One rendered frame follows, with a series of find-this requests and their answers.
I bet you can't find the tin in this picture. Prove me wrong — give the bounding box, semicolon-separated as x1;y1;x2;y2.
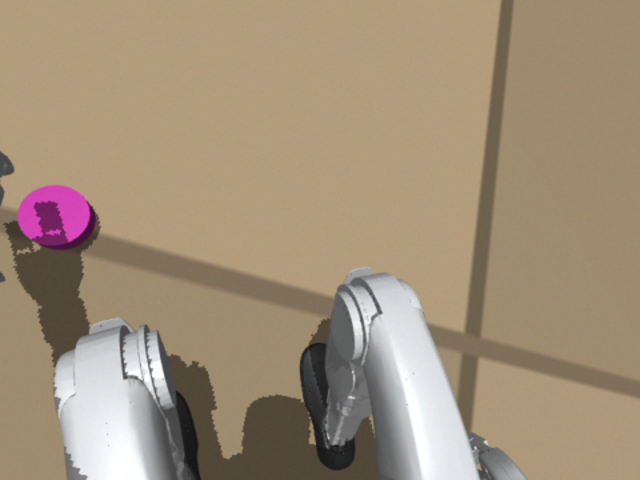
17;185;96;250

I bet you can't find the right robot foot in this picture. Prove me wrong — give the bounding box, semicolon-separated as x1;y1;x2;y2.
300;343;355;470

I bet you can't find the left robot foot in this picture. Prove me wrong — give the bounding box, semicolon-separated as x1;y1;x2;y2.
175;390;201;480

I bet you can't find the right robot hand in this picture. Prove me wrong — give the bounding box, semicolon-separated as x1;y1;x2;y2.
467;432;528;480

